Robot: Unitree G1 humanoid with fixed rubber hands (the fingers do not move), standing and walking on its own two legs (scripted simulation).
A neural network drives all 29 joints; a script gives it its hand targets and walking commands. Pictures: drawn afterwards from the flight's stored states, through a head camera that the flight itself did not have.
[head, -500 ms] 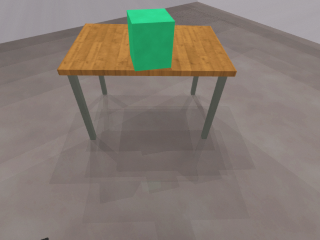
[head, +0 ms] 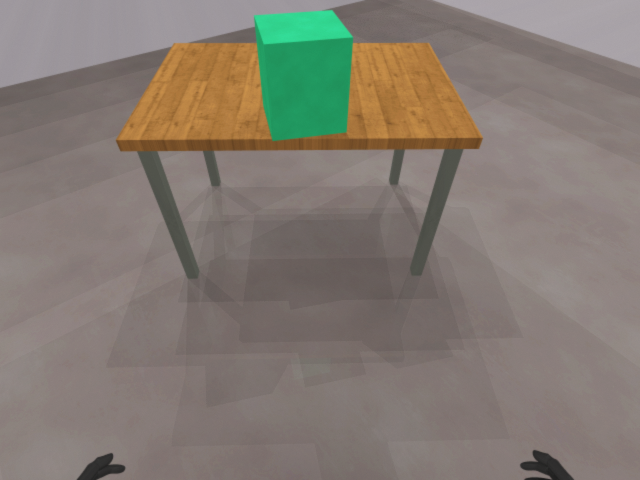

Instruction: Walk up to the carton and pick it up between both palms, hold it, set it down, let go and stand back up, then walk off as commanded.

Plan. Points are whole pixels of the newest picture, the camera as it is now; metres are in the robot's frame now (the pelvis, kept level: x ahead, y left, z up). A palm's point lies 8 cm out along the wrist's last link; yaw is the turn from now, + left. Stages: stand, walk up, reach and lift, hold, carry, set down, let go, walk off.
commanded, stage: walk off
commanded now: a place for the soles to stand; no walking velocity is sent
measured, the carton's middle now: (302, 76) +1.09 +0.02 +0.02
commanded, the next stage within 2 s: stand in 0.10 s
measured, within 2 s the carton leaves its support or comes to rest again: neither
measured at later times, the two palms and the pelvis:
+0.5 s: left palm out of the picture +0.10 +0.30 -0.09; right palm out of the picture +0.07 -0.31 -0.10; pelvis -0.02 +0.00 +0.01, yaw +1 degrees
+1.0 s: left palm out of the picture +0.08 +0.31 -0.10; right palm out of the picture +0.08 -0.31 -0.09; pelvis -0.01 +0.01 +0.01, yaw +1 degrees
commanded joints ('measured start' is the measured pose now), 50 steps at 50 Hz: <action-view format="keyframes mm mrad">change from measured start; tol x4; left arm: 1 -45 188 43 -58 0 -14 8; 4 -39 186 43 -59 -4 -10 5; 6 -123 207 31 -25 -16 -10 7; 16 -148 188 11 71 -12 -6 12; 26 -142 216 7 141 -10 -6 11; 50 -88 201 -7 169 -8 1 15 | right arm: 1 -22 -177 -44 -50 5 -11 -8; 5 -9 -177 -40 -43 3 -16 -5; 6 -86 -158 -22 -20 5 -9 -4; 21 -96 -170 -16 124 2 10 4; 50 -113 -179 -11 151 2 15 -2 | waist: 1 -3 -34 -70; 5 -7 -29 -61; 6 -2 -33 18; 10 -8 -24 -91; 22 1 -27 -27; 46 -3 25 -63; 50 15 -24 -48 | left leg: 1 56 90 -81 -56 244 63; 5 38 98 -106 -73 226 72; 6 -6 122 -126 -117 297 63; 11 67 110 -98 -145 292 35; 18 50 122 -115 -206 156 33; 30 22 117 -125 -227 107 31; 39 61 128 -124 -206 256 32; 50 40 123 -139 -233 227 36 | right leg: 1 -14 -127 118 -80 276 -68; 5 -16 -122 114 -80 263 -58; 6 -22 -129 123 -135 312 -40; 11 51 -132 111 -188 304 -18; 18 68 -132 98 -244 170 -10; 22 58 -135 105 -255 202 -8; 29 68 -133 106 -261 108 -7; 41 96 -145 88 -240 289 -7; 50 74 -141 77 -237 235 -2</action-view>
